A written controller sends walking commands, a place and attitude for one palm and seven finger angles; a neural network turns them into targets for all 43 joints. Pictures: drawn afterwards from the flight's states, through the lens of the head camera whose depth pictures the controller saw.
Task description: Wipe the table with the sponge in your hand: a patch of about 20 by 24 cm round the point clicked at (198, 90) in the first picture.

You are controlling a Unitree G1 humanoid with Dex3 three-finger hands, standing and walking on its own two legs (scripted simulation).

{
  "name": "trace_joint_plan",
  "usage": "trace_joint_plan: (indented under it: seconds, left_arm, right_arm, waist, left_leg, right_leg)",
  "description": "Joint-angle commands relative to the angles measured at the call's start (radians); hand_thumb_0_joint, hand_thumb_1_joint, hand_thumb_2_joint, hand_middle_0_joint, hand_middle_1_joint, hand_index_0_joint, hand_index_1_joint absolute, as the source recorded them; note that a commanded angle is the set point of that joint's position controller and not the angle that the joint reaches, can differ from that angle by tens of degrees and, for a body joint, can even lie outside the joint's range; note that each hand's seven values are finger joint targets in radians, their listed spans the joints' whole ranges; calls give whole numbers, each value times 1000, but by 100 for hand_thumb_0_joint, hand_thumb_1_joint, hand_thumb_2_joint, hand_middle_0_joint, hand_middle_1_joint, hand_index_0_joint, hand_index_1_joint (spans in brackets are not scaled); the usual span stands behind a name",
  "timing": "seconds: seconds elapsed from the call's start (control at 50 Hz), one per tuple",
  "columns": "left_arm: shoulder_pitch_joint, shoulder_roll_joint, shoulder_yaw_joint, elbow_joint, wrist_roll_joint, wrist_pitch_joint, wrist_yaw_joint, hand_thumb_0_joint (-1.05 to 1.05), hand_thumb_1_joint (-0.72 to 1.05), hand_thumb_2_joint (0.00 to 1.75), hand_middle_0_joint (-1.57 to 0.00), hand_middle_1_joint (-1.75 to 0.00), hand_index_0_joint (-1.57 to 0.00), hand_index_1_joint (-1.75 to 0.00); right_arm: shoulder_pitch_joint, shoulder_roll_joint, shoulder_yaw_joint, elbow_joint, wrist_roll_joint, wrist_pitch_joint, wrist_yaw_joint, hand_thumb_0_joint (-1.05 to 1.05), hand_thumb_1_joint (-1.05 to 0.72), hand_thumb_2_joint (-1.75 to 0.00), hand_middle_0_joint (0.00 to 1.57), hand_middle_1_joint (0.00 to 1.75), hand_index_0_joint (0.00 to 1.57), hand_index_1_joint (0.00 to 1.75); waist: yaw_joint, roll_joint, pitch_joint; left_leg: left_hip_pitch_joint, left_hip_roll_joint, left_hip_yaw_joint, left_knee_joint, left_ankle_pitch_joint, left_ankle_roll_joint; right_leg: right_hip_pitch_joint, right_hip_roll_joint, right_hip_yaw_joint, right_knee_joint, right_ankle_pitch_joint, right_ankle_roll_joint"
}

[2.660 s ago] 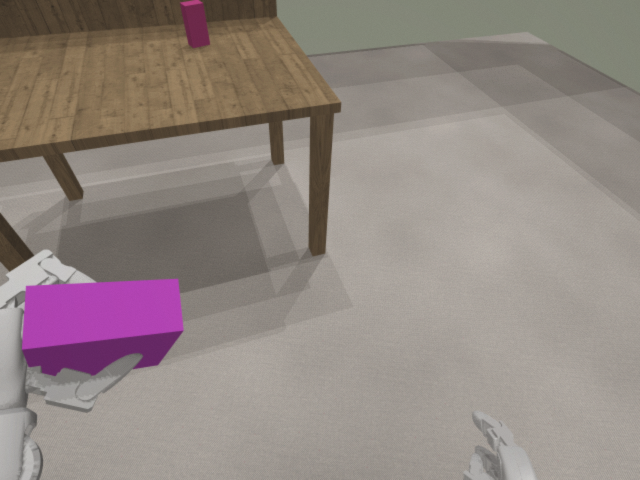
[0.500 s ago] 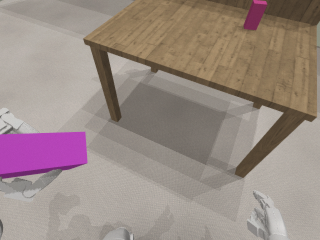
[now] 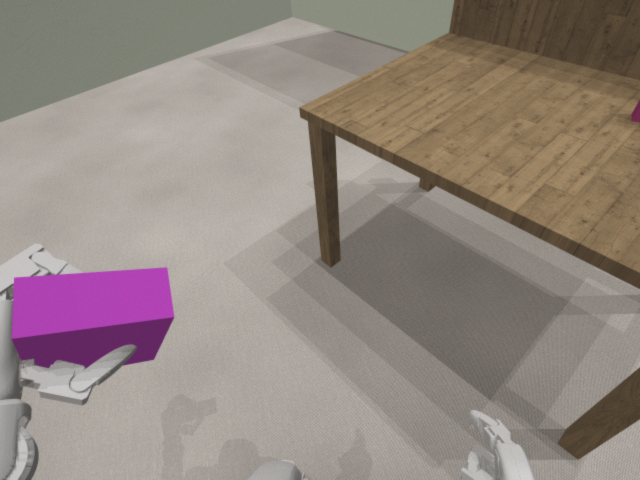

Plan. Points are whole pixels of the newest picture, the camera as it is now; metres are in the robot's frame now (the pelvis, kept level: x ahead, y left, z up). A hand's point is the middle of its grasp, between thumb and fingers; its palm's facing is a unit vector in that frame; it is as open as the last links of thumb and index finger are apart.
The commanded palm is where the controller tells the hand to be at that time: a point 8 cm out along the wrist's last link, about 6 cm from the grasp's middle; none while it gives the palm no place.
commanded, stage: walk to a spot facing it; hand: left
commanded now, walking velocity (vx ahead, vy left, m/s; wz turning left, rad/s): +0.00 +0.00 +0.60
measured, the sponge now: (118, 323) +0.22 +0.22 +0.16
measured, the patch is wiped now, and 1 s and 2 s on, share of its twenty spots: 0.00 0.00 0.00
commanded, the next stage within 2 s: turn to face it in 1.76 s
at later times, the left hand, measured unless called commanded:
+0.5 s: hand out of the picture +0.05 +0.28 +0.19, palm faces +0.67 -0.66 -0.35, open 9.3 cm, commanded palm +0.00 +0.30 +0.19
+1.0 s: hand out of the picture +0.05 +0.27 +0.19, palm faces +0.71 -0.53 -0.47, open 9.3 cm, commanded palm -0.02 +0.28 +0.19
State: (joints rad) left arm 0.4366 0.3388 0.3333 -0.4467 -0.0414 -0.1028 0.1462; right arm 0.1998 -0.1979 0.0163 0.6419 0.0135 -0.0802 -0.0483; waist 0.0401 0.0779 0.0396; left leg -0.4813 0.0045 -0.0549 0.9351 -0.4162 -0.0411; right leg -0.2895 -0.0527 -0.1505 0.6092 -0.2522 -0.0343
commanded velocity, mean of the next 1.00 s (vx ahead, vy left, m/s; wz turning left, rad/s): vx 0.32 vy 0.00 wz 0.40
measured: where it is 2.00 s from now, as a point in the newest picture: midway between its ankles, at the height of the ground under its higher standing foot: outside the picture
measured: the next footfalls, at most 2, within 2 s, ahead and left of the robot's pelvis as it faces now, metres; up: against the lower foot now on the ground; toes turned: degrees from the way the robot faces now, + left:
left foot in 0.34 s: -0.07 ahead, +0.13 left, +0.00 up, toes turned +19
right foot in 0.68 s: +0.06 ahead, -0.11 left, +0.00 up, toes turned +13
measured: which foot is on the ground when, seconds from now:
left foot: up 0.00-0.32, down 0.34-0.68, up 0.70-1.00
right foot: down 0.00-0.34, up 0.36-0.66, down 0.68-1.00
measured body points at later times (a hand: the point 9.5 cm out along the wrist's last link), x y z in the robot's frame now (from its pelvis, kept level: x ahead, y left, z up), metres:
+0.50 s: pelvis -0.07 -0.01 +0.01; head -0.10 +0.00 +0.46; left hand +0.01 +0.32 +0.21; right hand +0.13 -0.18 -0.07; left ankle -0.11 +0.11 -0.73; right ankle +0.02 -0.12 -0.65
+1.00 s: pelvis -0.03 -0.04 +0.02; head +0.00 -0.03 +0.47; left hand +0.01 +0.29 +0.21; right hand +0.23 -0.21 -0.07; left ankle -0.05 +0.11 -0.68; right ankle +0.02 -0.12 -0.73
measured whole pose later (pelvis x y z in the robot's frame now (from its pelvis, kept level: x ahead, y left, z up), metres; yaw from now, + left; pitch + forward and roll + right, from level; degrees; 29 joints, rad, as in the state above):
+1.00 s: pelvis -0.03 -0.04 +0.02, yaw +28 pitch +0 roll +3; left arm 0.51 0.39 0.36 -0.52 -0.02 -0.20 0.15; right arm 0.23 -0.27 -0.05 0.62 0.00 -0.06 -0.07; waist 0.01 -0.04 0.06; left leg -0.46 0.08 0.12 0.81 -0.33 -0.01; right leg -0.21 -0.13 -0.24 0.46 -0.24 -0.02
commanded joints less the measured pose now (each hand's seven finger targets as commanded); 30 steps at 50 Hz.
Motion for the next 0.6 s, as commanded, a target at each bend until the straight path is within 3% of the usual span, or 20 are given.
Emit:
trace_joint_plan:
  seconds: [0.0,0.02,0.06,0.12,0.18,0.22,0.24,0.28,0.3,0.32,0.34,0.36,0.38,0.4,0.42,0.44,0.46,0.52,0.58]
  left_arm:
    - [-107,195,97,-164,4,-71,11,0,10,130,-120,-160,-120,-160]
    - [-126,206,102,-189,1,-78,10,0,10,130,-120,-160,-120,-160]
    - [-128,225,116,-233,7,-96,17,0,10,130,-120,-160,-120,-160]
    - [-82,252,153,-273,-3,-106,34,0,10,130,-120,-160,-120,-160]
    - [-25,238,170,-290,-7,-109,48,0,10,130,-120,-160,-120,-160]
    - [20,206,156,-278,-13,-106,54,0,10,130,-120,-160,-120,-160]
    - [-10,194,146,-298,-13,-107,58,0,10,130,-120,-160,-120,-160]
    - [-7,177,137,-289,-23,-108,58,0,10,130,-120,-160,-120,-160]
    - [-24,163,121,-305,-28,-116,56,0,10,130,-120,-160,-120,-160]
    - [-36,134,88,-348,-26,-134,49,0,10,130,-120,-160,-120,-160]
    - [-56,149,84,-357,9,-164,47,0,10,130,-120,-160,-120,-160]
    - [-101,200,127,-337,35,-180,33,0,10,130,-120,-160,-120,-160]
    - [-123,216,138,-323,43,-177,15,0,10,130,-120,-160,-120,-160]
    - [-104,176,106,-305,42,-166,8,0,10,130,-120,-160,-120,-160]
    - [-146,181,101,-363,41,-169,10,0,10,130,-120,-160,-120,-160]
    - [-127,161,84,-335,37,-168,13,0,10,130,-120,-160,-120,-160]
    - [-107,146,73,-311,30,-167,13,0,10,130,-120,-160,-120,-160]
    - [-141,145,66,-262,27,-162,11,0,10,130,-120,-160,-120,-160]
    - [-172,138,59,-177,29,-151,12,0,10,130,-120,-160,-120,-160]
  right_arm:
    - [-115,-88,-42,-151,-15,-35,-29,0,-90,-90,20,30,20,30]
    - [-136,-84,-39,-155,-9,-24,-32,0,-90,-90,20,30,20,30]
    - [-141,-96,-47,-172,-15,-23,-46,0,-90,-90,20,30,20,30]
    - [-129,-109,-63,-183,-26,-23,-60,0,-90,-90,20,30,20,30]
    - [-93,-113,-64,-200,-40,-29,-55,0,-90,-90,20,30,20,30]
    - [-75,-112,-68,-208,-31,-31,-51,0,-90,-90,20,30,20,30]
    - [-69,-105,-61,-219,-32,-33,-49,0,-90,-90,20,30,20,30]
    - [-31,-108,-58,-218,-30,-38,-51,0,-90,-90,20,30,20,30]
    - [-2,-120,-60,-223,-27,-42,-51,0,-90,-90,20,30,20,30]
    - [-2,-148,-63,-235,-27,-58,-47,0,-90,-90,20,30,20,30]
    - [-19,-141,-58,-209,-37,-73,-36,0,-90,-90,20,30,20,30]
    - [-34,-124,-56,-180,-29,-78,-28,0,-90,-90,20,30,20,30]
    - [-51,-135,-69,-165,-14,-81,-16,0,-90,-90,20,30,20,30]
    - [-45,-148,-83,-163,-8,-81,-9,0,-90,-90,20,30,20,30]
    - [-38,-138,-82,-166,-5,-93,-7,0,-90,-90,20,30,20,30]
    - [-48,-136,-78,-158,-6,-98,-8,0,-90,-90,20,30,20,30]
    - [-42,-126,-72,-149,-7,-100,-8,0,-90,-90,20,30,20,30]
    - [-49,-127,-57,-135,-11,-104,-13,0,-90,-90,20,30,20,30]
    - [-72,-118,-47,-122,-18,-94,-17,0,-90,-90,20,30,20,30]
  waist:
    - [-39,-226,-60]
    - [-43,-215,-63]
    - [-33,-199,-73]
    - [-16,-208,-100]
    - [6,-213,-141]
    - [7,-222,-172]
    - [0,-227,-177]
    - [-35,-175,-197]
    - [-60,-47,-203]
    - [-72,226,-146]
    - [-62,326,-101]
    - [-62,224,-62]
    - [-47,142,-45]
    - [-46,136,-15]
    - [-39,138,-21]
    - [-35,183,8]
    - [-34,196,14]
    - [-38,225,33]
    - [-25,183,18]
  left_leg:
    - [-99,21,38,397,41,-36]
    - [-84,24,56,365,49,-43]
    - [-39,36,85,260,39,-37]
    - [44,52,124,47,6,-14]
    - [63,55,166,-121,-44,9]
    - [79,69,173,-239,-108,23]
    - [96,66,185,-300,-120,34]
    - [221,17,219,-493,-61,57]
    - [320,45,151,-585,-58,97]
    - [405,242,-179,-711,-16,193]
    - [508,421,-454,-702,242,289]
    - [480,451,-488,-692,299,320]
    - [376,412,-413,-684,167,304]
    - [311,339,-282,-677,99,275]
    - [293,289,-191,-680,76,249]
    - [229,260,-142,-690,54,232]
    - [187,230,-109,-698,20,220]
    - [116,213,-95,-738,-136,207]
    - [68,213,-106,-677,-238,196]
  right_leg:
    - [2,-292,221,-349,58,-29]
    - [13,-286,150,-352,52,-27]
    - [31,-286,103,-374,-3,-37]
    - [50,-309,126,-412,-154,-54]
    - [115,-342,165,-410,-197,-76]
    - [172,-371,177,-378,-243,-87]
    - [171,-372,170,-354,-270,-88]
    - [113,-305,112,-226,-276,-34]
    - [17,-248,53,-49,-261,14]
    - [-218,-109,-46,259,-250,77]
    - [-466,-30,-5,480,-341,91]
    - [-560,-86,100,579,-294,79]
    - [-512,-113,151,595,-220,79]
    - [-454,-99,126,567,-157,87]
    - [-404,-88,89,515,-117,98]
    - [-341,-77,59,462,-114,102]
    - [-266,-59,38,398,-108,100]
    - [-126,-18,-11,235,-128,104]
    - [34,27,-46,56,-152,107]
